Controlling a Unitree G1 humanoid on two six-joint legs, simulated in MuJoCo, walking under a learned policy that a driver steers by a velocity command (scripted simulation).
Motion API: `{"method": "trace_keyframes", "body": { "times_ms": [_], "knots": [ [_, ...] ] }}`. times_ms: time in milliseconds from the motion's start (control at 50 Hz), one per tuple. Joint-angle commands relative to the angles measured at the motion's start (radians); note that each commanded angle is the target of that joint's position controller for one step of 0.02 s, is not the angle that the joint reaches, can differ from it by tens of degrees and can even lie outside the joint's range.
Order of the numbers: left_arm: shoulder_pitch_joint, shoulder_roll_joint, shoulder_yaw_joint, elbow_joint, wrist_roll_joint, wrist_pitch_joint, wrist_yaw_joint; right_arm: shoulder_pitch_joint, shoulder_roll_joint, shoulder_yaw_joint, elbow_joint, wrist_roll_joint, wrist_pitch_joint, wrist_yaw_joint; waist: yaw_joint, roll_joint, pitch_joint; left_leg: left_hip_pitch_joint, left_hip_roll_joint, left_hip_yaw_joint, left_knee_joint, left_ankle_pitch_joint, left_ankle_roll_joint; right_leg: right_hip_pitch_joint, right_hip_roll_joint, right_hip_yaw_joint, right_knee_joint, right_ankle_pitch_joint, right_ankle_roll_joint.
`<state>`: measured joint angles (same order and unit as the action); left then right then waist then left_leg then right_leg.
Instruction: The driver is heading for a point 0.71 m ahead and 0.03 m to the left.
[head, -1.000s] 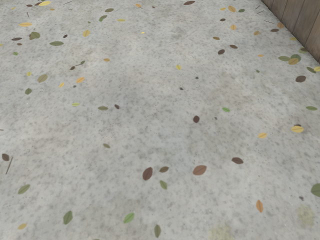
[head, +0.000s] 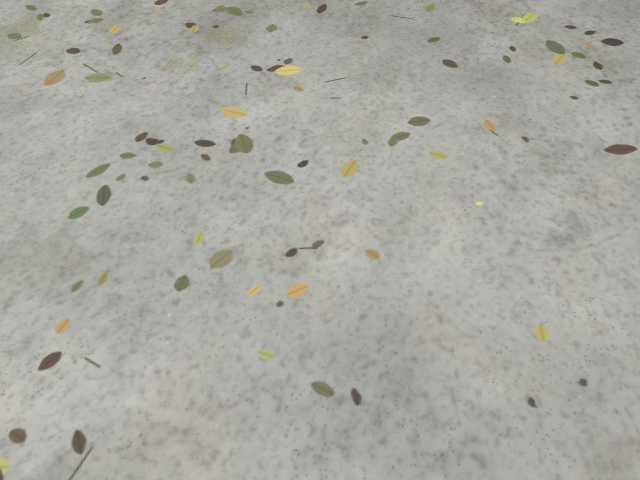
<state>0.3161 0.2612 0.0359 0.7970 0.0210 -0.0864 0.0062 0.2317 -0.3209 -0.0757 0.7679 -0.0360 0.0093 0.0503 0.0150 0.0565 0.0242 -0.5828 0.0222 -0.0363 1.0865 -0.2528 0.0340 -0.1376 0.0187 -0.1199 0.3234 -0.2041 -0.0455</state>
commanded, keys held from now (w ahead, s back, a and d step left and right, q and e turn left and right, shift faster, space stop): w+q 0.34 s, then s+q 0.04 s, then s+e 0.36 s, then w+e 0.26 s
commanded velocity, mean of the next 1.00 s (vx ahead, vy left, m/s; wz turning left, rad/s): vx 0.25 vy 0.00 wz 0.11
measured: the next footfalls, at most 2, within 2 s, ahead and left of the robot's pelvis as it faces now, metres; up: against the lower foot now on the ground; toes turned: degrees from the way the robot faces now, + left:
left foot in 0.28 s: +0.29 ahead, +0.13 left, +0.00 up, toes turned +15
right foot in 0.76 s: +0.46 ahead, +0.03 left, +0.00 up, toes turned +10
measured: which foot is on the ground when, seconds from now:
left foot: up 0.00-0.26, down 0.28-0.78, up 0.80-1.00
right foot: down 0.00-0.30, up 0.32-0.74, down 0.76-1.00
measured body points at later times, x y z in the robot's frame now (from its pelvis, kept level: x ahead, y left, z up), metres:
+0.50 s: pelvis +0.24 +0.07 +0.00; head +0.29 +0.10 +0.44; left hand +0.28 +0.36 -0.13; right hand +0.41 -0.16 -0.12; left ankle +0.25 +0.12 -0.75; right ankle +0.32 -0.08 -0.66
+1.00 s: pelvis +0.36 +0.08 +0.00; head +0.38 +0.07 +0.45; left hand +0.39 +0.37 -0.12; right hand +0.51 -0.17 -0.13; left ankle +0.33 +0.23 -0.70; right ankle +0.42 +0.02 -0.75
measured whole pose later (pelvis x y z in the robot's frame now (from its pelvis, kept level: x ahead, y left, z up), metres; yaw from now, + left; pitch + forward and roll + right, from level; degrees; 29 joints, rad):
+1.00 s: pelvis +0.36 +0.08 +0.00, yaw +3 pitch +1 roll +1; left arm 0.31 0.27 0.07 0.82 0.01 0.03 0.00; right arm 0.16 -0.26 -0.03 0.80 -0.03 0.02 0.00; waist 0.03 0.00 0.02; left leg -0.41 -0.01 -0.05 0.89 -0.41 -0.03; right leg -0.29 0.10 0.07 0.40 -0.11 -0.11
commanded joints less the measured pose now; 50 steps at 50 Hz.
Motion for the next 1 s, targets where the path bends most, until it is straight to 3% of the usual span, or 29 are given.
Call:
{"method": "trace_keyframes", "body": {
  "times_ms": [20, 100, 180, 220, 240, 260, 280, 300, 320, 340, 360, 380, 420, 460, 500, 560, 660, 720, 740, 760, 780, 800, 820, 840, 860, 880, 920, 1000],
  "knots": [
    [0.013, 0.104, 0.027, -0.034, -0.003, -0.018, -0.002, -0.049, -0.014, 0.005, -0.082, -0.001, -0.003, 0.016, -0.007, -0.143, 0.013, -0.135, 0.041, -0.008, -0.045, 0.097, -0.016, 0.070, -0.269, 0.140, -0.170, 0.298, -0.111],
    [0.040, 0.117, 0.032, -0.007, -0.002, -0.015, -0.003, -0.183, 0.015, 0.027, -0.125, 0.004, -0.012, 0.031, 0.019, -0.142, 0.043, -0.070, 0.039, 0.060, -0.281, 0.228, -0.003, 0.068, -0.245, 0.020, -0.169, 0.333, -0.088],
    [0.098, 0.148, 0.041, 0.029, -0.001, 0.000, 0.006, -0.267, 0.005, 0.031, -0.163, -0.004, -0.013, 0.036, 0.038, -0.139, 0.061, -0.019, 0.015, 0.131, -0.421, 0.149, 0.049, 0.163, -0.280, -0.036, -0.116, 0.452, -0.068],
    [0.107, 0.174, 0.045, 0.042, 0.001, 0.013, 0.013, -0.241, -0.007, 0.025, -0.162, -0.011, -0.012, 0.027, 0.017, -0.154, 0.030, 0.066, -0.041, 0.172, -0.459, 0.045, 0.088, 0.211, -0.287, -0.079, 0.007, 0.743, -0.054],
    [0.112, 0.191, 0.048, 0.048, 0.002, 0.022, 0.016, -0.182, -0.020, 0.018, -0.148, -0.014, -0.014, 0.020, -0.011, -0.161, -0.013, 0.143, -0.080, 0.184, -0.476, -0.006, 0.113, 0.227, -0.288, -0.096, 0.125, 0.883, -0.050],
    [0.110, 0.201, 0.049, 0.047, 0.000, 0.031, 0.018, -0.063, -0.040, 0.005, -0.114, -0.018, -0.022, 0.011, -0.064, -0.149, -0.085, 0.291, -0.120, 0.182, -0.524, -0.012, 0.142, 0.194, -0.282, -0.113, 0.304, 0.905, -0.043],
    [0.097, 0.195, 0.046, 0.030, 0.001, 0.035, 0.018, 0.117, -0.087, -0.019, -0.056, -0.027, -0.029, -0.005, -0.145, -0.090, -0.186, 0.547, -0.093, 0.100, -0.580, -0.008, 0.183, 0.038, -0.259, -0.128, 0.563, 0.721, -0.014],
    [0.137, 0.080, 0.018, -0.036, -0.004, 0.030, 0.001, 0.161, -0.204, -0.049, -0.057, -0.023, -0.027, -0.023, -0.109, 0.128, -0.302, 0.874, 0.218, -0.354, -0.613, -0.126, 0.287, -0.356, -0.150, -0.123, 0.907, -0.024, 0.040],
    [0.052, 0.131, 0.030, -0.086, 0.005, 0.024, -0.006, 0.180, -0.244, -0.060, -0.087, 0.013, -0.017, -0.030, -0.138, 0.123, -0.376, 0.944, 0.347, -0.768, -0.776, -0.037, 0.381, -0.565, -0.001, 0.061, 1.100, -0.358, 0.068],
    [-0.057, 0.149, 0.034, -0.109, 0.006, 0.019, -0.009, 0.160, -0.215, -0.055, -0.060, 0.024, -0.011, -0.039, -0.139, 0.010, -0.224, 0.869, 0.299, -0.580, -0.786, 0.059, 0.345, -0.661, -0.071, 0.148, 1.091, -0.246, 0.056],
    [-0.054, 0.129, 0.024, -0.104, -0.010, 0.009, -0.007, 0.101, -0.162, -0.041, -0.055, 0.029, -0.015, -0.047, -0.090, -0.020, -0.091, 0.697, 0.276, -0.437, -0.779, 0.341, 0.317, -0.616, -0.104, 0.132, 1.013, -0.163, 0.057],
    [-0.028, 0.120, 0.024, -0.081, -0.007, 0.013, 0.000, 0.050, -0.122, -0.029, -0.057, 0.029, -0.023, -0.051, -0.034, -0.062, -0.029, 0.573, 0.215, -0.320, -0.762, 0.630, 0.274, -0.533, -0.127, 0.132, 0.937, -0.154, 0.063],
    [0.074, 0.101, 0.020, -0.036, 0.013, 0.054, 0.002, -0.022, -0.056, -0.002, -0.067, 0.035, -0.042, -0.048, 0.037, -0.051, -0.047, 0.444, 0.161, -0.161, -0.756, 0.911, 0.224, -0.381, -0.128, 0.126, 0.864, -0.162, 0.079],
    [0.108, 0.079, 0.019, -0.014, 0.007, 0.075, -0.003, -0.010, -0.054, 0.005, -0.046, 0.031, -0.060, -0.042, 0.053, -0.033, -0.084, 0.420, 0.141, -0.086, -0.764, 1.065, 0.200, -0.328, -0.097, 0.105, 0.809, -0.112, 0.080],
    [0.101, 0.055, 0.013, 0.000, -0.003, 0.084, -0.007, -0.007, -0.039, 0.017, -0.027, 0.024, -0.065, -0.047, 0.051, -0.013, -0.096, 0.424, 0.123, -0.019, -0.777, 1.090, 0.160, -0.311, -0.081, 0.099, 0.718, -0.037, 0.072],
    [0.044, 0.042, 0.005, 0.009, -0.011, 0.088, -0.007, -0.017, -0.018, 0.035, -0.001, 0.020, -0.062, -0.062, 0.024, 0.034, -0.075, 0.441, 0.094, 0.074, -0.784, 1.028, 0.093, -0.275, -0.053, 0.090, 0.528, 0.086, 0.051],
    [-0.027, 0.070, 0.011, -0.022, 0.004, 0.089, -0.012, 0.019, -0.047, 0.025, 0.033, 0.025, -0.020, -0.097, -0.019, 0.043, -0.047, 0.565, 0.164, 0.090, -0.693, 0.995, 0.120, -0.306, -0.028, 0.071, 0.413, 0.043, 0.020],
    [0.014, 0.076, 0.016, -0.026, 0.008, 0.089, -0.013, -0.005, -0.062, 0.014, 0.032, 0.027, 0.015, -0.114, -0.003, 0.025, -0.031, 0.588, 0.195, 0.073, -0.553, 0.998, 0.143, -0.283, -0.006, 0.062, 0.322, -0.060, -0.014],
    [0.056, 0.073, 0.017, -0.020, 0.009, 0.085, -0.011, -0.024, -0.065, 0.010, 0.028, 0.031, 0.024, -0.118, 0.025, 0.010, -0.040, 0.572, 0.179, 0.088, -0.466, 0.971, 0.126, -0.230, -0.001, 0.067, 0.239, -0.003, -0.032],
    [0.113, 0.091, 0.024, -0.014, 0.008, 0.077, -0.006, -0.030, -0.080, 0.003, 0.021, 0.031, 0.023, -0.116, 0.061, -0.044, -0.075, 0.509, 0.127, 0.128, -0.321, 0.798, 0.082, -0.117, -0.038, 0.136, 0.133, 0.280, -0.075],
    [0.161, 0.192, 0.049, -0.015, 0.011, 0.074, 0.004, -0.028, -0.061, 0.004, -0.016, 0.020, 0.019, -0.106, 0.058, -0.212, -0.106, 0.308, -0.020, 0.170, -0.067, 0.228, 0.031, 0.021, -0.230, 0.430, 0.103, 0.777, -0.165],
    [0.146, 0.237, 0.068, -0.010, -0.016, 0.092, 0.011, 0.052, 0.023, 0.023, -0.030, 0.015, 0.037, -0.093, -0.003, -0.381, -0.216, 0.177, -0.169, 0.049, 0.139, -0.423, 0.005, 0.060, -0.380, 0.720, 0.037, 0.760, -0.345],
    [0.103, 0.224, 0.074, -0.024, -0.027, 0.103, 0.003, 0.073, -0.003, 0.028, -0.005, -0.008, 0.039, -0.085, -0.013, -0.223, -0.188, 0.136, -0.105, -0.042, 0.196, -0.409, 0.003, 0.008, -0.371, 0.720, -0.033, 0.274, -0.362],
    [0.027, 0.164, 0.063, -0.041, -0.016, 0.112, 0.003, 0.001, -0.032, 0.018, -0.010, -0.006, 0.032, -0.077, -0.013, -0.132, -0.061, 0.079, -0.068, -0.051, 0.166, -0.319, -0.001, -0.097, -0.308, 0.668, -0.089, -0.160, -0.327],
    [-0.042, 0.118, 0.048, -0.055, -0.010, 0.123, 0.004, -0.046, -0.052, 0.010, -0.022, -0.001, 0.019, -0.071, -0.035, -0.095, 0.023, 0.062, -0.035, -0.034, 0.056, -0.244, -0.008, -0.176, -0.247, 0.618, -0.152, -0.385, -0.265],
    [-0.062, 0.113, 0.047, -0.058, -0.011, 0.122, 0.005, -0.068, -0.056, 0.010, -0.033, -0.005, 0.013, -0.065, -0.036, -0.135, 0.040, 0.082, -0.025, -0.014, -0.029, -0.198, -0.022, -0.191, -0.201, 0.577, -0.176, -0.389, -0.222],
    [-0.032, 0.133, 0.058, -0.042, -0.006, 0.113, 0.000, -0.044, -0.021, 0.021, -0.013, -0.007, 0.009, -0.053, -0.022, -0.149, -0.016, 0.135, -0.043, 0.013, -0.110, -0.150, -0.052, -0.150, -0.142, 0.511, -0.168, -0.302, -0.195],
    [0.009, 0.174, 0.080, -0.026, -0.008, 0.100, -0.008, -0.078, -0.014, 0.026, -0.025, 0.005, -0.007, -0.053, 0.014, -0.165, -0.049, 0.123, -0.046, 0.018, -0.261, -0.153, -0.083, -0.083, -0.137, 0.536, -0.162, -0.350, -0.201]
  ]
}}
